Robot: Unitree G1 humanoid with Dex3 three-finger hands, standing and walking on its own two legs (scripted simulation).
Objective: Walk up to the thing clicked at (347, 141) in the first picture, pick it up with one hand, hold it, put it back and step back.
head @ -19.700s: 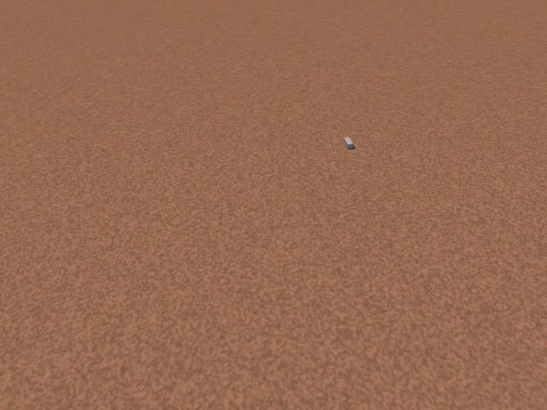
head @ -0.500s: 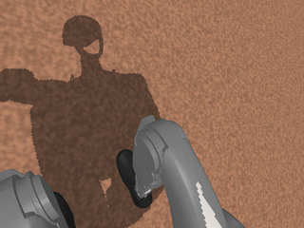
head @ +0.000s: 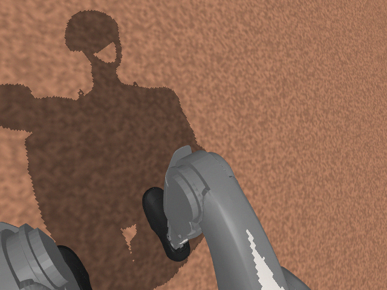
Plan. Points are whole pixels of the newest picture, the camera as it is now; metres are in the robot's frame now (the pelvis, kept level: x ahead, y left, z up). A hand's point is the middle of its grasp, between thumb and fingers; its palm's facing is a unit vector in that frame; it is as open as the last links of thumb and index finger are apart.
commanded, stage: close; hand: left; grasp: from above
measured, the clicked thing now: out of the picture +0.49 +0.33 -0.29
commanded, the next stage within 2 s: settle in 1.44 s
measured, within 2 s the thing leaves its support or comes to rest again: leaves its support in 1.74 s
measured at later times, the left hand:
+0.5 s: hand out of the picture +0.48 +0.32 -0.25, palm faces -0.44 -0.14 -0.88, open 9.4 cm
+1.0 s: hand out of the picture +0.48 +0.32 -0.25, palm faces -0.44 -0.14 -0.89, open 7.1 cm
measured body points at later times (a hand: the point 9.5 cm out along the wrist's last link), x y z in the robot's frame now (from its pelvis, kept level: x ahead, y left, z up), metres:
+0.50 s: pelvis +0.00 +0.00 +0.00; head +0.29 +0.13 +0.32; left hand +0.50 +0.32 -0.20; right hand +0.03 -0.24 -0.05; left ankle +0.06 +0.12 -0.27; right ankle +0.13 -0.11 -0.27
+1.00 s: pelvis +0.00 +0.00 +0.00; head +0.29 +0.13 +0.32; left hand +0.50 +0.33 -0.20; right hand +0.03 -0.24 -0.04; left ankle +0.06 +0.12 -0.27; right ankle +0.13 -0.11 -0.27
